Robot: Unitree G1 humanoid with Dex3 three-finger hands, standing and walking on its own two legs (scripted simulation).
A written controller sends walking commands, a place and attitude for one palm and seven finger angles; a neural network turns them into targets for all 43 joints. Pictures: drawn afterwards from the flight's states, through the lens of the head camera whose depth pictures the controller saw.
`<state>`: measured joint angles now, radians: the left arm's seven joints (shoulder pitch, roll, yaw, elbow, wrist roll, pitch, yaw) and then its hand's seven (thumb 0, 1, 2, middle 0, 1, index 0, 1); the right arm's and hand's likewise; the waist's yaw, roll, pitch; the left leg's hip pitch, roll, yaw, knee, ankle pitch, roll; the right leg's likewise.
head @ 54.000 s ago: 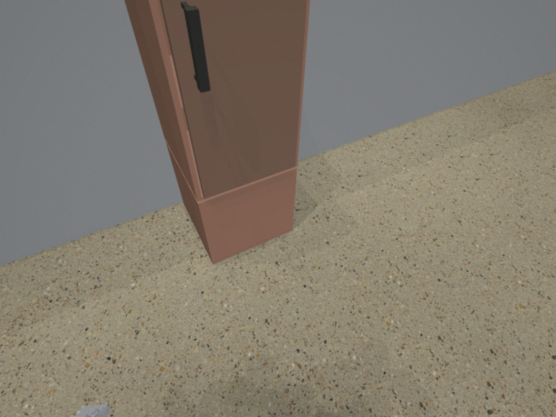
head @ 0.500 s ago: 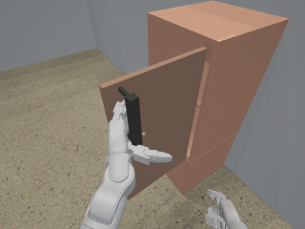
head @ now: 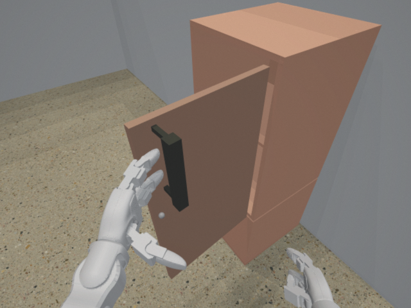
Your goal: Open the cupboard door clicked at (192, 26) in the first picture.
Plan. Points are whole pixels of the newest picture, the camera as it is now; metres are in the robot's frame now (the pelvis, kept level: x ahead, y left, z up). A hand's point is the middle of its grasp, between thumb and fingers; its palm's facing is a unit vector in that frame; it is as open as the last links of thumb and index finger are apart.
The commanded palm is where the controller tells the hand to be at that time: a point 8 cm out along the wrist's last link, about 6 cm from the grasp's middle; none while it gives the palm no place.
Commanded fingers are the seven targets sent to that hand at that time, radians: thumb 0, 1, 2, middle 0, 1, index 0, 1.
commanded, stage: slide the hand sideways off the handle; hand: left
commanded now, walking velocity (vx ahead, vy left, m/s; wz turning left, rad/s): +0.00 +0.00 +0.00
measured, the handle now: (169, 169) +0.32 +0.11 +0.15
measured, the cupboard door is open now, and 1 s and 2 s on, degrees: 96 96 96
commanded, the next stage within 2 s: draw the hand back to the body in 0.64 s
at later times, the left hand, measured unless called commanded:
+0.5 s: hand (128, 241) +0.18 +0.14 +0.14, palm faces +0.00 -1.00 -0.07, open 16.3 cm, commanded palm +0.13 +0.19 +0.15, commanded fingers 0.00 -0.50 0.30 -0.15 -0.30 -0.15 -0.30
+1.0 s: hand (105, 241) +0.17 +0.17 +0.15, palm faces +0.03 -0.99 -0.10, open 16.3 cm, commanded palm +0.13 +0.22 +0.16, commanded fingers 0.00 -0.50 0.30 -0.15 -0.30 -0.15 -0.30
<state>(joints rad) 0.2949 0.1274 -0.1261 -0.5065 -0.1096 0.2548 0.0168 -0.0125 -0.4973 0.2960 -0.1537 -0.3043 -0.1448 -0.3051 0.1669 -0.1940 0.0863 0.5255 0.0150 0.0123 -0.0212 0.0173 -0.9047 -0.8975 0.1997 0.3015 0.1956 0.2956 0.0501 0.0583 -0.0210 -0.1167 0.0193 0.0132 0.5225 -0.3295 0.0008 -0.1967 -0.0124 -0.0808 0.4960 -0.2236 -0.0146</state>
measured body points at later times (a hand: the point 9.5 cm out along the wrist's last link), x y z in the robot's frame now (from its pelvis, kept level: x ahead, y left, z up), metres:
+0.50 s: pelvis +0.01 -0.01 +0.00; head -0.03 -0.03 +0.44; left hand +0.17 +0.19 +0.15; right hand +0.21 -0.21 -0.07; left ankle -0.02 +0.12 -0.74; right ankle +0.03 -0.11 -0.74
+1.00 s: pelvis +0.00 +0.00 -0.01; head -0.03 -0.02 +0.44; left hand +0.16 +0.22 +0.15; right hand +0.21 -0.19 -0.06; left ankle -0.02 +0.12 -0.74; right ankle +0.03 -0.11 -0.74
